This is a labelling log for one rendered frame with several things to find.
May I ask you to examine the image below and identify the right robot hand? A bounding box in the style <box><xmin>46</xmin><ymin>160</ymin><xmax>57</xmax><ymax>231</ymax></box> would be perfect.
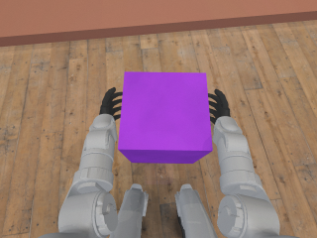
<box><xmin>208</xmin><ymin>89</ymin><xmax>231</xmax><ymax>125</ymax></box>

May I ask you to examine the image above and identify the robot right forearm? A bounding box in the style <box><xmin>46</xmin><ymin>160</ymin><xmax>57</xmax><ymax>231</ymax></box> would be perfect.
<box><xmin>212</xmin><ymin>116</ymin><xmax>280</xmax><ymax>231</ymax></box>

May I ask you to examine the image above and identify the robot left forearm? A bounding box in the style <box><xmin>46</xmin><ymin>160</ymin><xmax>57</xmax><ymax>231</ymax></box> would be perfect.
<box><xmin>57</xmin><ymin>113</ymin><xmax>118</xmax><ymax>232</ymax></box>

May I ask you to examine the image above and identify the robot right foot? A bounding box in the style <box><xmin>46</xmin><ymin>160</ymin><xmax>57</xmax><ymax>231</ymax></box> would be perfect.
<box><xmin>176</xmin><ymin>210</ymin><xmax>186</xmax><ymax>238</ymax></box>

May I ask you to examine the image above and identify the carton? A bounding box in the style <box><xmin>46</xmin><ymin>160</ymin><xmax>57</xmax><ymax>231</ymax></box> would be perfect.
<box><xmin>118</xmin><ymin>71</ymin><xmax>213</xmax><ymax>164</ymax></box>

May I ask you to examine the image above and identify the left robot hand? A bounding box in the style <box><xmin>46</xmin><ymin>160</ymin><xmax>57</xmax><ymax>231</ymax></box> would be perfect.
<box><xmin>99</xmin><ymin>87</ymin><xmax>123</xmax><ymax>121</ymax></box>

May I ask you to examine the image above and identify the right robot upper arm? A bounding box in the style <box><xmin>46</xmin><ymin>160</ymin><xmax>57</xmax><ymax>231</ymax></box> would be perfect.
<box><xmin>217</xmin><ymin>193</ymin><xmax>300</xmax><ymax>238</ymax></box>

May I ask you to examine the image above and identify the left robot upper arm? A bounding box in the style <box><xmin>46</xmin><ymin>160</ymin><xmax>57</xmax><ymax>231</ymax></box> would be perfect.
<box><xmin>38</xmin><ymin>190</ymin><xmax>119</xmax><ymax>238</ymax></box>

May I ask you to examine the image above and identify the robot left shin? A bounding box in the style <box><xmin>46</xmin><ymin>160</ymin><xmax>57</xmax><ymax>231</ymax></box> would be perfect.
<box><xmin>124</xmin><ymin>183</ymin><xmax>143</xmax><ymax>197</ymax></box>

